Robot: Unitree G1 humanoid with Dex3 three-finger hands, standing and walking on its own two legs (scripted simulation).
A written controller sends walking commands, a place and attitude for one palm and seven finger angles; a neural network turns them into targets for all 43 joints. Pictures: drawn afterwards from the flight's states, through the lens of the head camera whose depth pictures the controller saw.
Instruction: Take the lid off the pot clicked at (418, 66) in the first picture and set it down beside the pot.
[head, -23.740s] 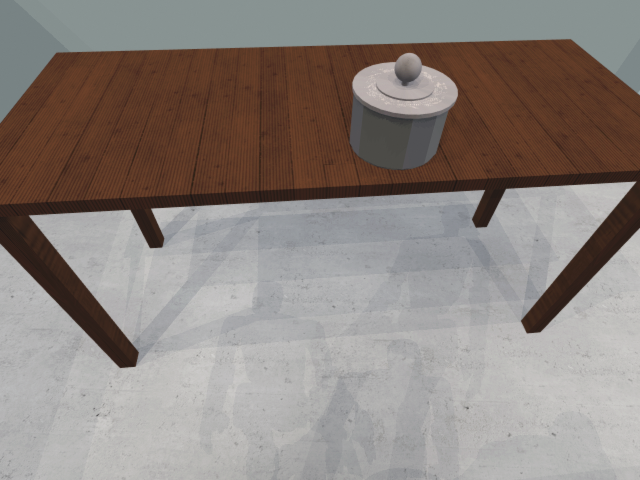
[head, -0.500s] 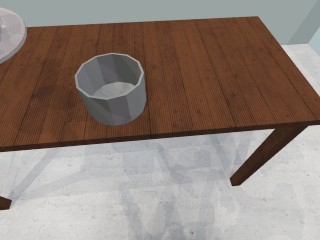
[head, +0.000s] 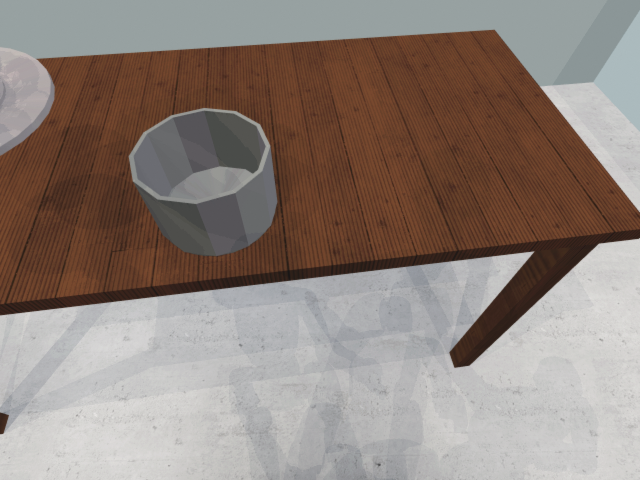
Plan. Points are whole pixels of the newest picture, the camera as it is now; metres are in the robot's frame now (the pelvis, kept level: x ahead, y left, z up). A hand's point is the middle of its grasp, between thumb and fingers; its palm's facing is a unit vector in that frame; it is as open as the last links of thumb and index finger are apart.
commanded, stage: lower the lid onto the table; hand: left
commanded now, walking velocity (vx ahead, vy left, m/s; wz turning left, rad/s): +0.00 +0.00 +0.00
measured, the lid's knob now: out of the picture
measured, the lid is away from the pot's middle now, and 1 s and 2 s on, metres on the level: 0.23 0.23 0.23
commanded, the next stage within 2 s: none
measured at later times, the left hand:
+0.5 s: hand out of the picture +0.46 +0.34 +0.23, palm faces -0.29 -0.22 -0.93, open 7.4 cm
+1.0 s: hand out of the picture +0.47 +0.34 +0.20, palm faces -0.34 -0.23 -0.91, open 7.4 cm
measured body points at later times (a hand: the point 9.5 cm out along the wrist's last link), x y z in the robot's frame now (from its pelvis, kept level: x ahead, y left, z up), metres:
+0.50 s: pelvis +0.00 +0.01 +0.00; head +0.07 +0.00 +0.44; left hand +0.48 +0.35 +0.28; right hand +0.03 -0.27 -0.13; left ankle +0.02 +0.10 -0.74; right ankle -0.05 -0.14 -0.74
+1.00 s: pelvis +0.00 +0.01 -0.01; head +0.07 +0.01 +0.44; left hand +0.48 +0.35 +0.25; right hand +0.00 -0.28 -0.13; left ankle +0.02 +0.10 -0.74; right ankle -0.05 -0.14 -0.74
